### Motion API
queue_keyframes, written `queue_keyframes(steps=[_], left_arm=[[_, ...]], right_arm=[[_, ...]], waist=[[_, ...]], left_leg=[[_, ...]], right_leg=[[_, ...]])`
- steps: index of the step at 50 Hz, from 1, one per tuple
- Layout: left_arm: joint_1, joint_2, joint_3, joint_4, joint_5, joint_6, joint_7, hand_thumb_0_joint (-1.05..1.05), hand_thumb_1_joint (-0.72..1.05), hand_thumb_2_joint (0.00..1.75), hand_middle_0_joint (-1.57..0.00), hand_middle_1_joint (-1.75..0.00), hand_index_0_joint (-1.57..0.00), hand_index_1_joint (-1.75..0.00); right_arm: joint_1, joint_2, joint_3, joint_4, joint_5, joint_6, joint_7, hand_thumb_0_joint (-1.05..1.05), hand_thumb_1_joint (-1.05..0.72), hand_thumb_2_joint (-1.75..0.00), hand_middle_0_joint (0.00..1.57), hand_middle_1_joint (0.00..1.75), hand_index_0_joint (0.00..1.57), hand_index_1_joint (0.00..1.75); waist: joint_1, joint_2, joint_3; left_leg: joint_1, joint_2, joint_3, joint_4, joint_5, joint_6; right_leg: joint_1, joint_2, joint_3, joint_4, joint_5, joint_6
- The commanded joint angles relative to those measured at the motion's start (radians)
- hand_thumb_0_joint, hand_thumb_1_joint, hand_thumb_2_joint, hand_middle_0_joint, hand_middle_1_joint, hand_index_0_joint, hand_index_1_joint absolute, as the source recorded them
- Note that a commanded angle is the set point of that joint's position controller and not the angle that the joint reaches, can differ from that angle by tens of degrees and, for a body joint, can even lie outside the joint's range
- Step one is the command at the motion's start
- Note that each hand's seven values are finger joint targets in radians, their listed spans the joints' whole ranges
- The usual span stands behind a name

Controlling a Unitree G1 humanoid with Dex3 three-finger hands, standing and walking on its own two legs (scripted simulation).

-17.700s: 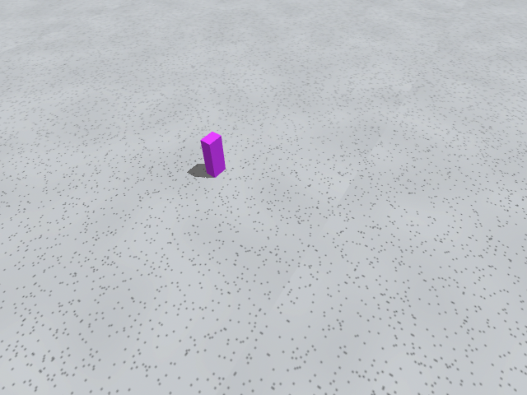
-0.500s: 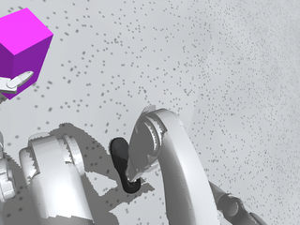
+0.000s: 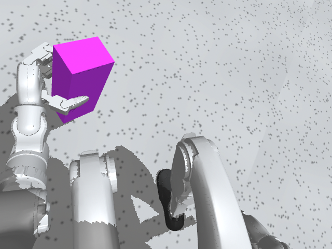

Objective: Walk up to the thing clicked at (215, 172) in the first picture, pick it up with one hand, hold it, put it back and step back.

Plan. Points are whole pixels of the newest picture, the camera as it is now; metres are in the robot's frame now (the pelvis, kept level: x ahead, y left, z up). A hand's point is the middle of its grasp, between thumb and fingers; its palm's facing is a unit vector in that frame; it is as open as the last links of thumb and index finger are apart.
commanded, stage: settle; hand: left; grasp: from the side
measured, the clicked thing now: (78, 86) +0.48 +0.16 -0.09
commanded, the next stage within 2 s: lift in 0.78 s
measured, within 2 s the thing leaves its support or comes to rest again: neither
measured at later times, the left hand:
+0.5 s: hand (60, 64) +0.49 +0.18 -0.01, palm faces +0.04 -1.00 -0.06, open 10.7 cm
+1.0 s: hand (56, 59) +0.48 +0.19 +0.02, palm faces +0.05 -1.00 -0.05, open 10.6 cm
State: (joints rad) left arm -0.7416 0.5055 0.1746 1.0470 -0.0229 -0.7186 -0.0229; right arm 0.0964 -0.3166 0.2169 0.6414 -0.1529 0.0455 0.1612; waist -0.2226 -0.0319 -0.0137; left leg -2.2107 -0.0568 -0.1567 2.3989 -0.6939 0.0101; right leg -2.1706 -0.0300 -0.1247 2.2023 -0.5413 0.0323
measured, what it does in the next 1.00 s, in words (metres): stands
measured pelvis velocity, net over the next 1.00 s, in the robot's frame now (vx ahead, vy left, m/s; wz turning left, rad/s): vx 0.01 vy -0.01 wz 0.10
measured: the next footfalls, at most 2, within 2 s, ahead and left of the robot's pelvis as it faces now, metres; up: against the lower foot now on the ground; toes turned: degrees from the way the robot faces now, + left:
none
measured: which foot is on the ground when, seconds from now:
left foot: down 0.00-1.00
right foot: down 0.00-1.00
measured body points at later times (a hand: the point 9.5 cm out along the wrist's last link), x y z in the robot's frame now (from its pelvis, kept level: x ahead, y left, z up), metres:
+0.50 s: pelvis +0.02 -0.01 +0.03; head +0.23 +0.06 +0.42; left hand +0.48 +0.24 +0.00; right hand +0.16 -0.26 -0.08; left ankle +0.08 +0.11 -0.31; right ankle +0.14 -0.13 -0.31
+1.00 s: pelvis +0.01 -0.01 +0.05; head +0.22 +0.05 +0.44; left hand +0.48 +0.24 +0.02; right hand +0.14 -0.27 -0.07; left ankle +0.08 +0.11 -0.31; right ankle +0.14 -0.13 -0.31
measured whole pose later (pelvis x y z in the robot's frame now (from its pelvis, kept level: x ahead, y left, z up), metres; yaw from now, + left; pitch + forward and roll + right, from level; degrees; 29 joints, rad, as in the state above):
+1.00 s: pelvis +0.01 -0.01 +0.05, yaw +5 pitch +34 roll -4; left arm -0.78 0.38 0.25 1.04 -0.05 -0.64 -0.13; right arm 0.13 -0.29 0.08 0.64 -0.07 0.04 0.08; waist -0.18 0.00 -0.14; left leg -2.11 -0.06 -0.07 2.22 -0.71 0.00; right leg -2.13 -0.04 -0.04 2.12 -0.59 0.01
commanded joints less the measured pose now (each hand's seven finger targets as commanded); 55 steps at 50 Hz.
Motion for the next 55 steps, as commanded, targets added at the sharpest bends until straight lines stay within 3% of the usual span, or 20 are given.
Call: queue_keyframes(steps=[1, 5, 9, 10, 12, 17, 19, 23, 25, 35, 37, 39, 43, 44, 45, 49, 52, 53, 54, 55], left_arm=[[-0.355, 0.099, 0.032, -0.240, -0.038, -0.039, -0.026, 0.00, 0.12, 1.25, -1.32, -1.42, -1.30, -1.45], [-0.348, 0.067, 0.031, -0.236, -0.047, -0.021, -0.039, 0.00, 0.12, 1.28, -1.34, -1.45, -1.33, -1.48], [-0.346, 0.050, 0.024, -0.256, -0.034, -0.002, -0.047, 0.00, 0.16, 1.29, -1.34, -1.46, -1.33, -1.49], [-0.370, 0.073, 0.045, -0.294, -0.034, -0.002, -0.046, 0.00, 0.14, 1.30, -1.34, -1.47, -1.33, -1.49], [-0.350, 0.028, 0.029, -0.252, -0.041, 0.011, -0.054, 0.00, 0.06, 1.30, -1.35, -1.48, -1.34, -1.51], [-0.337, 0.040, 0.054, -0.260, -0.038, 0.027, -0.067, 0.00, 0.02, 1.31, -1.35, -1.49, -1.34, -1.52], [-0.324, 0.001, 0.036, -0.230, -0.041, 0.037, -0.077, 0.00, 0.04, 1.32, -1.36, -1.51, -1.35, -1.53], [-0.363, 0.035, 0.076, -0.279, -0.048, 0.031, -0.081, 0.00, 0.05, 1.35, -1.36, -1.51, -1.34, -1.54], [-0.345, 0.008, 0.068, -0.248, -0.055, 0.034, -0.084, 0.00, 0.05, 1.35, -1.35, -1.51, -1.34, -1.54], [-0.385, 0.025, 0.089, -0.246, -0.052, 0.013, -0.087, 0.00, 0.07, 1.39, -1.37, -1.52, -1.35, -1.56], [-0.384, -0.003, 0.073, -0.212, -0.056, 0.014, -0.091, 0.00, 0.07, 1.39, -1.36, -1.52, -1.34, -1.55], [-0.416, 0.034, 0.089, -0.246, -0.051, 0.008, -0.092, 0.00, 0.05, 1.39, -1.37, -1.53, -1.35, -1.56], [-0.334, -0.004, 0.087, -0.134, -0.046, 0.018, -0.101, 0.00, 0.05, 1.38, -1.36, -1.51, -1.34, -1.55], [-0.358, -0.009, 0.075, -0.157, -0.047, 0.015, -0.103, 0.00, 0.06, 1.38, -1.36, -1.51, -1.35, -1.55], [-0.365, 0.010, 0.099, -0.156, -0.052, 0.014, -0.102, 0.00, 0.13, 1.30, -1.39, -1.52, -1.40, -1.53], [-0.388, 0.048, 0.115, -0.249, -0.049, 0.009, -0.116, 0.00, 0.16, 1.40, -1.50, -1.65, -1.52, -1.65], [-0.398, 0.038, 0.095, -0.296, -0.068, 0.022, -0.140, 0.00, 0.19, 1.41, -1.51, -1.64, -1.52, -1.65], [-0.303, -0.004, 0.084, -0.188, -0.073, 0.042, -0.153, 0.00, 0.20, 1.41, -1.52, -1.65, -1.53, -1.65], [-0.382, 0.033, 0.090, -0.292, -0.076, 0.037, -0.159, 0.00, 0.19, 1.43, -1.52, -1.66, -1.53, -1.67], [-0.359, 0.031, 0.085, -0.281, -0.077, 0.045, -0.167, 0.00, 0.19, 1.43, -1.53, -1.67, -1.54, -1.68]], right_arm=[[0.121, -0.255, -0.114, -0.040, 0.028, -0.001, -0.034, 0.00, -0.90, -0.90, 0.20, 0.30, 0.20, 0.30], [0.125, -0.231, -0.129, -0.050, 0.042, 0.001, -0.053, 0.00, -0.90, -0.90, 0.20, 0.30, 0.20, 0.30], [0.148, -0.223, -0.146, -0.048, 0.049, 0.007, -0.066, 0.00, -0.90, -0.90, 0.20, 0.30, 0.20, 0.30], [0.152, -0.220, -0.154, -0.050, 0.052, 0.008, -0.069, 0.00, -0.90, -0.90, 0.20, 0.30, 0.20, 0.30], [0.153, -0.212, -0.159, -0.048, 0.059, 0.009, -0.071, 0.00, -0.91, -0.90, 0.20, 0.30, 0.20, 0.30], [0.162, -0.200, -0.176, -0.052, 0.066, 0.009, -0.078, 0.00, -0.91, -0.90, 0.20, 0.30, 0.20, 0.30], [0.161, -0.196, -0.182, -0.061, 0.069, 0.007, -0.080, 0.00, -0.91, -0.90, 0.20, 0.30, 0.20, 0.30], [0.160, -0.192, -0.190, -0.065, 0.074, 0.003, -0.086, 0.00, -0.90, -0.90, 0.20, 0.30, 0.20, 0.30], [0.146, -0.188, -0.192, -0.073, 0.077, 0.001, -0.089, 0.00, -0.90, -0.90, 0.20, 0.30, 0.20, 0.30], [0.158, -0.183, -0.201, -0.064, 0.076, -0.011, -0.100, 0.00, -0.90, -0.91, 0.20, 0.30, 0.20, 0.30], [0.156, -0.179, -0.198, -0.063, 0.077, -0.012, -0.099, 0.00, -0.90, -0.91, 0.20, 0.30, 0.20, 0.30], [0.164, -0.175, -0.202, -0.048, 0.073, -0.015, -0.098, 0.00, -0.90, -0.91, 0.20, 0.30, 0.20, 0.30], [0.161, -0.174, -0.202, -0.052, 0.076, -0.016, -0.097, 0.00, -0.90, -0.90, 0.20, 0.30, 0.20, 0.30], [0.158, -0.177, -0.203, -0.055, 0.077, -0.017, -0.096, 0.00, -0.90, -0.90, 0.20, 0.30, 0.20, 0.30], [0.162, -0.185, -0.204, -0.057, 0.080, -0.017, -0.097, 0.00, -0.94, -0.91, 0.20, 0.30, 0.20, 0.30], [0.174, -0.179, -0.214, -0.057, 0.084, -0.015, -0.097, 0.00, -0.93, -0.91, 0.20, 0.30, 0.20, 0.30], [0.179, -0.177, -0.221, -0.060, 0.095, -0.020, -0.102, 0.00, -0.93, -0.91, 0.20, 0.30, 0.20, 0.30], [0.172, -0.181, -0.224, -0.071, 0.103, -0.022, -0.107, 0.00, -0.93, -0.91, 0.20, 0.30, 0.20, 0.30], [0.181, -0.180, -0.228, -0.063, 0.104, -0.024, -0.110, 0.00, -0.93, -0.91, 0.20, 0.30, 0.20, 0.30], [0.178, -0.179, -0.232, -0.073, 0.108, -0.026, -0.112, 0.00, -0.93, -0.91, 0.20, 0.30, 0.20, 0.30]], waist=[[-0.029, 0.276, -0.645], [-0.012, 0.258, -0.696], [-0.005, 0.289, -0.749], [0.001, 0.276, -0.771], [-0.001, 0.263, -0.749], [0.016, 0.215, -0.770], [0.007, 0.202, -0.770], [0.026, 0.183, -0.780], [0.028, 0.192, -0.774], [0.027, 0.194, -0.801], [0.016, 0.177, -0.775], [0.023, 0.192, -0.782], [0.026, 0.147, -0.745], [0.020, 0.164, -0.739], [0.029, 0.176, -0.742], [0.050, 0.207, -0.825], [0.044, 0.207, -0.862], [0.041, 0.161, -0.832], [0.045, 0.182, -0.856], [0.047, 0.180, -0.850]], left_leg=[[0.365, 0.012, 0.045, -0.375, -0.025, 0.005], [0.378, 0.009, 0.067, -0.385, 0.014, 0.007], [0.449, 0.010, 0.079, -0.389, 0.144, -0.001], [0.451, 0.010, 0.081, -0.389, 0.153, 0.002], [0.451, 0.009, 0.086, -0.397, 0.159, 0.002], [0.428, 0.004, 0.103, -0.403, 0.167, 0.011], [0.437, 0.004, 0.103, -0.409, 0.163, 0.011], [0.419, 0.002, 0.113, -0.419, 0.138, 0.017], [0.435, 0.001, 0.113, -0.432, 0.128, 0.016], [0.487, 0.004, 0.116, -0.453, 0.136, 0.012], [0.462, 0.000, 0.120, -0.454, 0.116, 0.017], [0.464, 0.001, 0.128, -0.450, 0.111, 0.017], [0.435, -0.002, 0.130, -0.456, 0.106, 0.020], [0.442, -0.002, 0.126, -0.466, 0.099, 0.019], [0.460, -0.002, 0.117, -0.477, 0.099, 0.015], [0.518, -0.002, 0.123, -0.491, 0.123, 0.011], [0.523, -0.002, 0.132, -0.499, 0.122, 0.016], [0.511, -0.002, 0.133, -0.502, 0.118, 0.020], [0.522, 0.000, 0.136, -0.504, 0.119, 0.019], [0.520, -0.002, 0.138, -0.522, 0.100, 0.022]], right_leg=[[0.378, 0.035, -0.037, -0.182, 0.013, -0.066], [0.409, 0.029, -0.015, -0.197, 0.033, -0.067], [0.430, 0.022, -0.002, -0.192, 0.127, -0.074], [0.437, 0.023, 0.002, -0.197, 0.131, -0.073], [0.430, 0.020, 0.009, -0.203, 0.131, -0.075], [0.484, 0.017, 0.024, -0.226, 0.132, -0.072], [0.473, 0.017, 0.024, -0.234, 0.127, -0.072], [0.504, 0.017, 0.037, -0.251, 0.102, -0.069], [0.493, 0.013, 0.037, -0.256, 0.090, -0.070], [0.484, 0.010, 0.050, -0.267, 0.087, -0.073], [0.491, 0.009, 0.052, -0.282, 0.075, -0.070], [0.501, 0.012, 0.057, -0.281, 0.066, -0.070], [0.495, 0.013, 0.056, -0.289, 0.059, -0.069], [0.477, 0.012, 0.052, -0.290, 0.053, -0.071], [0.460, 0.008, 0.049, -0.284, 0.055, -0.075], [0.494, 0.010, 0.052, -0.277, 0.065, -0.076], [0.527, 0.009, 0.062, -0.293, 0.070, -0.075], [0.524, 0.007, 0.063, -0.310, 0.067, -0.072], [0.531, 0.009, 0.068, -0.313, 0.069, -0.073], [0.548, 0.006, 0.072, -0.330, 0.050, -0.072]])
